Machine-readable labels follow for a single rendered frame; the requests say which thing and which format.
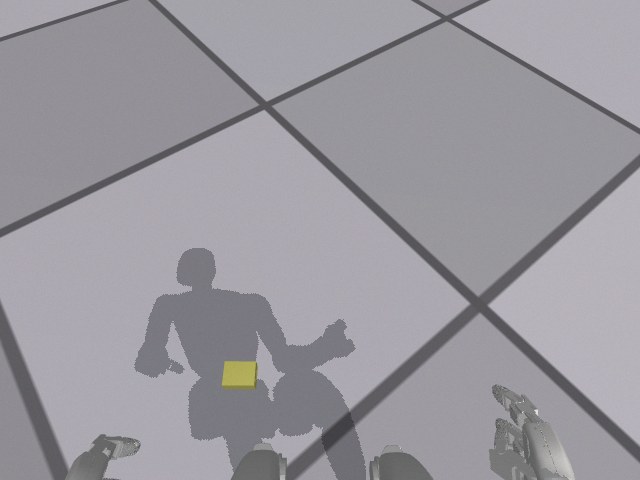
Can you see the small box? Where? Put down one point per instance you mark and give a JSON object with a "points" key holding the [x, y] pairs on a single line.
{"points": [[240, 375]]}

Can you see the left robot hand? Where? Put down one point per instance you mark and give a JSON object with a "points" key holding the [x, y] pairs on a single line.
{"points": [[92, 465]]}

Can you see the right robot hand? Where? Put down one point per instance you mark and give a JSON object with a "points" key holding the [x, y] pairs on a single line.
{"points": [[537, 454]]}

